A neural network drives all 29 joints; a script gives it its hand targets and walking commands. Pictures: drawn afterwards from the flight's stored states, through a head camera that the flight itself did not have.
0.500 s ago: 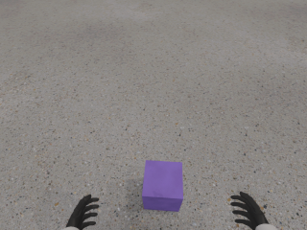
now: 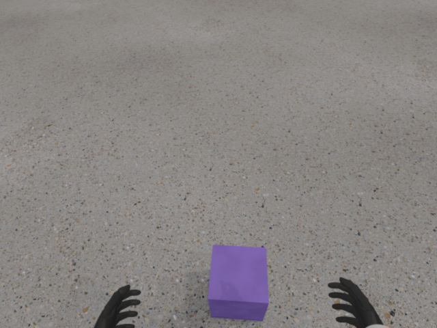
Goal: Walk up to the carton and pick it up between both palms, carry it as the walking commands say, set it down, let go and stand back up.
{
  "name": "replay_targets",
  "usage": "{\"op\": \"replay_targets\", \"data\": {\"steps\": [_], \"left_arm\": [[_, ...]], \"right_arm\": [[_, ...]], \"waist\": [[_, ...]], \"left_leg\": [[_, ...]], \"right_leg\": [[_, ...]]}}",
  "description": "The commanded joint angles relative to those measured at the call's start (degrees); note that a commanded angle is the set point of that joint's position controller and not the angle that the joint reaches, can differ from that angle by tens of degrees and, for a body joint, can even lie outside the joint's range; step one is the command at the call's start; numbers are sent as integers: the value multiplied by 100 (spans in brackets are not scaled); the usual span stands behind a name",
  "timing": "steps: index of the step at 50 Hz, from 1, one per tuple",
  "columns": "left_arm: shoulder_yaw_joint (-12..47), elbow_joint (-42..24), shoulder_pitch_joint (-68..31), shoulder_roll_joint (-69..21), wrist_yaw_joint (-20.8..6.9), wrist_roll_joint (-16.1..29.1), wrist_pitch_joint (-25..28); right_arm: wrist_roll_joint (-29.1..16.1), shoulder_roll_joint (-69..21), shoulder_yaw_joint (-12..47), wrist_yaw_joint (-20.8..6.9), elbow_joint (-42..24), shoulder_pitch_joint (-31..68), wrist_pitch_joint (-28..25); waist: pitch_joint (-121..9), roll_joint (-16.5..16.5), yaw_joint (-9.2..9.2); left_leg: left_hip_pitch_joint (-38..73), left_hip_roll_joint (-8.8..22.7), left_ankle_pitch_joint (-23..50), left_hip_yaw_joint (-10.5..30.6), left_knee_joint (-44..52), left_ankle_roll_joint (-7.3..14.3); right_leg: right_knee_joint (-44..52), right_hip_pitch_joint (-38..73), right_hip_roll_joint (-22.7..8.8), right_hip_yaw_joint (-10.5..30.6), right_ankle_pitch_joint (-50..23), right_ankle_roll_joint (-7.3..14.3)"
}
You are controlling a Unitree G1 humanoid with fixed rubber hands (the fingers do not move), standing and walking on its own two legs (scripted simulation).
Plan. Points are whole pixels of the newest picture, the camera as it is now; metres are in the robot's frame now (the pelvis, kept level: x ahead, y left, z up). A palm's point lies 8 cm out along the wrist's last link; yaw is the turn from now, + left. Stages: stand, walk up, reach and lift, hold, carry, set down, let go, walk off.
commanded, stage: stand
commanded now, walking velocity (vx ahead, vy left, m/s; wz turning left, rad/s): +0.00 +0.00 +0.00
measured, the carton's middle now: (238, 283) +0.42 -0.03 -0.64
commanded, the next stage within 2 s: none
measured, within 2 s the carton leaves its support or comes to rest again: neither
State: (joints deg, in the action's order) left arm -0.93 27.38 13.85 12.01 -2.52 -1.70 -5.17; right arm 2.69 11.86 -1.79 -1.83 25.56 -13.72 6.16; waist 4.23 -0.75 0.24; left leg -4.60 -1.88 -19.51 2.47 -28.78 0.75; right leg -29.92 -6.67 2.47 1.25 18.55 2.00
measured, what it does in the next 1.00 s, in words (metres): stands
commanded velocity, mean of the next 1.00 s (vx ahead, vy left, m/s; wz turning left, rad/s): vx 0.00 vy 0.00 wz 0.00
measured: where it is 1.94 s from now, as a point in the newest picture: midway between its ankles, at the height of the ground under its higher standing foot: outside the picture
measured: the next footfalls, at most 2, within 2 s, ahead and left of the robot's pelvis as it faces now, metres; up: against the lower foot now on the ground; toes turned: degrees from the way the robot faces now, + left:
none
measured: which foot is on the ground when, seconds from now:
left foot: down 0.00-1.00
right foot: down 0.00-1.00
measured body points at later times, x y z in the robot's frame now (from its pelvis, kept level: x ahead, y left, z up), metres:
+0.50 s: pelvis +0.02 -0.01 +0.00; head -0.05 -0.01 +0.44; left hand +0.06 +0.23 -0.14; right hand +0.04 -0.25 -0.14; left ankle -0.04 +0.12 -0.73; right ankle -0.02 -0.10 -0.73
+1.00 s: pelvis -0.01 -0.01 +0.00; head -0.08 -0.03 +0.44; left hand +0.00 +0.21 -0.15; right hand -0.05 -0.23 -0.17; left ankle -0.04 +0.12 -0.73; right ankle -0.02 -0.10 -0.73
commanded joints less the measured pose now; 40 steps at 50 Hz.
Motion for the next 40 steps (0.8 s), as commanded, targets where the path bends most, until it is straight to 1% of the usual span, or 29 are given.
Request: {"op": "replay_targets", "data": {"steps": [1, 2, 3, 4, 5, 7, 8, 9, 12, 14, 15, 16, 17, 18, 21, 22, 23, 24, 25, 26, 27, 30, 31, 33, 34, 36, 38, 39, 40], "left_arm": [[-119, 560, 235, 719, 357, -35, 976], [-144, 544, -31, 773, 378, -21, 1045], [-193, 714, 229, 906, 332, 40, 1073], [-199, 812, 164, 838, 301, 0, 1075], [-183, 871, 324, 960, 289, 83, 1055], [-88, 1039, 313, 573, 286, 19, 1053], [-10, 979, 280, 498, 293, 39, 1008], [-63, 1106, 380, 691, 308, 80, 991], [-62, 1460, 953, 626, 310, 14, 988], [-60, 1426, 612, 751, 369, 35, 976], [-121, 1459, 950, 744, 323, 53, 1016], [-75, 1572, 990, 658, 349, 91, 1011], [-4, 1501, 848, 546, 321, 37, 1003], [-15, 1575, 913, 605, 361, 17, 990], [-96, 1658, 839, 734, 366, 16, 933], [-49, 1692, 1184, 609, 375, 40, 940], [-102, 1781, 1289, 792, 388, 61, 954], [-98, 1943, 1516, 675, 370, 88, 984], [-60, 1923, 1183, 650, 403, 57, 982], [-24, 1990, 1319, 441, 395, 24, 913], [-15, 1901, 1139, 409, 408, 46, 930], [36, 2173, 1432, 310, 431, 75, 873], [46, 2255, 1595, 196, 437, 12, 847], [31, 2165, 1297, 366, 459, 43, 834], [-20, 2221, 1449, 410, 456, 66, 867], [89, 2360, 1402, 185, 466, 59, 888], [63, 2445, 1607, 164, 461, 39, 799], [36, 2498, 1415, 327, 504, 44, 776], [12, 2525, 1604, 391, 481, 39, 756]], "right_arm": [[5, 775, -242, 249, 459, -153, -1043], [-78, 633, -159, 260, 548, -63, -1116], [-41, 626, -130, 268, 709, -234, -1121], [-68, 717, -171, 262, 821, -286, -1097], [-97, 772, -188, 227, 954, -466, -1108], [-111, 699, -154, 256, 1088, -612, -1063], [-72, 733, -138, 267, 1040, -441, -1083], [-115, 806, -194, 240, 1065, -490, -1115], [-111, 689, -129, 287, 1309, -760, -1103], [-117, 644, -108, 304, 1424, -1054, -1097], [-114, 676, -95, 310, 1460, -870, -1087], [-120, 727, -121, 286, 1519, -1112, -1097], [-101, 820, -137, 317, 1519, -938, -1085], [-103, 692, -138, 313, 1520, -1069, -1112], [-111, 708, -110, 321, 1701, -1248, -1066], [-62, 919, -150, 354, 1773, -1294, -1065], [-157, 880, -162, 336, 1814, -1479, -1068], [-142, 671, -91, 345, 1884, -1581, -1091], [-127, 483, -58, 306, 1992, -1666, -1043], [-107, 323, 3, 328, 2044, -1618, -1024], [-160, 596, -71, 343, 2096, -1767, -1001], [-105, 371, -23, 365, 2210, -1832, -996], [-95, 472, -70, 403, 2286, -1794, -943], [-150, 170, 52, 398, 2411, -2033, -927], [-138, 481, -28, 428, 2385, -1889, -958], [-99, 506, -58, 451, 2472, -2016, -953], [-40, 252, 17, 507, 2601, -1988, -859], [-107, 237, 14, 457, 2558, -1968, -870], [-103, 166, 0, 452, 2666, -2073, -862]], "waist": [[-1873, 4, -101], [-1826, -446, -109], [-1627, -190, -4], [-1329, -549, -76], [-1342, 79, -86], [-879, -36, -102], [-587, 372, -14], [-286, 274, -73], [-92, -525, 112], [-264, 294, -146], [-333, 231, 122], [-295, 407, 13], [-357, 46, -15], [-369, 418, -77], [-314, 10, -130], [-297, 266, -3], [-492, 53, -107], [-1002, 23, -51], [-693, 108, -175], [-480, -132, -70], [-690, -144, -155], [-546, 362, -87], [-684, -18, -3], [-878, -255, -132], [-773, -65, -24], [-494, -163, -145], [141, 89, 10], [-42, 130, -164], [133, 15, 9]], "left_leg": [[243, 771, 2653, 512, -6, 20], [69, 775, 3064, 423, -94, 48], [-32, 753, 3295, 551, -31, 120], [-386, 716, 3058, 444, -70, 92], [-355, 715, 2487, 435, -47, 114], [-860, 773, 2134, 557, 69, 169], [-1242, 763, 1960, 616, 119, 226], [-1239, 720, 1501, 659, 262, 210], [-1184, 874, 2303, 697, 301, 246], [-1385, 705, 1311, 596, 277, 203], [-1666, 748, 1420, 631, 373, 288], [-1453, 636, 832, 485, 350, 253], [-1438, 601, 677, 475, 427, 194], [-1303, 675, 753, 523, 452, 201], [-1297, 621, 520, 537, 482, 228], [-1288, 763, 1053, 612, 489, 240], [-1087, 632, 1008, 561, 374, 227], [-764, 713, 1324, 564, 326, 243], [-1073, 623, 1036, 428, 361, 169], [-1188, 647, 1276, 480, 326, 189], [-1286, 572, 1193, 425, 298, 148], [-1344, 642, 1371, 452, 301, 227], [-1027, 561, 964, 311, 223, 196], [-947, 628, 1235, 385, 303, 175], [-885, 692, 1309, 461, 293, 234], [-1271, 713, 1378, 422, 276, 227], [-1665, 633, 976, 407, 392, 186], [-1436, 581, 980, 370, 385, 216], [-1383, 617, 1016, 370, 377, 193]], "right_leg": [[116, -475, -724, 612, -2288, -20], [91, -446, -744, 650, -2503, 7], [59, -517, -740, 720, -2530, 7], [113, -524, -764, 711, -2679, 41], [99, -683, -731, 787, -2694, 42], [233, -877, -680, 783, -2116, 109], [208, -981, -665, 749, -1904, 76], [244, -1296, -645, 828, -1752, 70], [321, -1519, -649, 944, -1199, 144], [312, -1262, -700, 883, -1660, 131], [401, -839, -706, 927, -1750, 83], [349, -1122, -715, 964, -1746, 146], [374, -1175, -715, 1078, -1814, 111], [391, -1271, -684, 1026, -1780, 144], [525, -1452, -562, 939, -854, 125], [436, -1384, -563, 921, -1225, 109], [431, -1430, -508, 957, -1119, 122], [363, -1158, -536, 867, -1301, 124], [314, -1167, -556, 873, -1280, 130], [356, -1270, -557, 888, -1445, 173], [316, -1022, -608, 949, -1607, 208], [230, -1029, -603, 915, -1769, 206], [348, -1149, -577, 971, -1489, 218], [236, -1080, -534, 911, -1328, 271], [312, -1293, -528, 822, -1083, 233], [312, -1122, -548, 877, -1252, 243], [336, -1311, -617, 973, -1476, 227], [319, -1291, -573, 909, -1620, 253], [377, -1439, -605, 983, -1542, 235]]}}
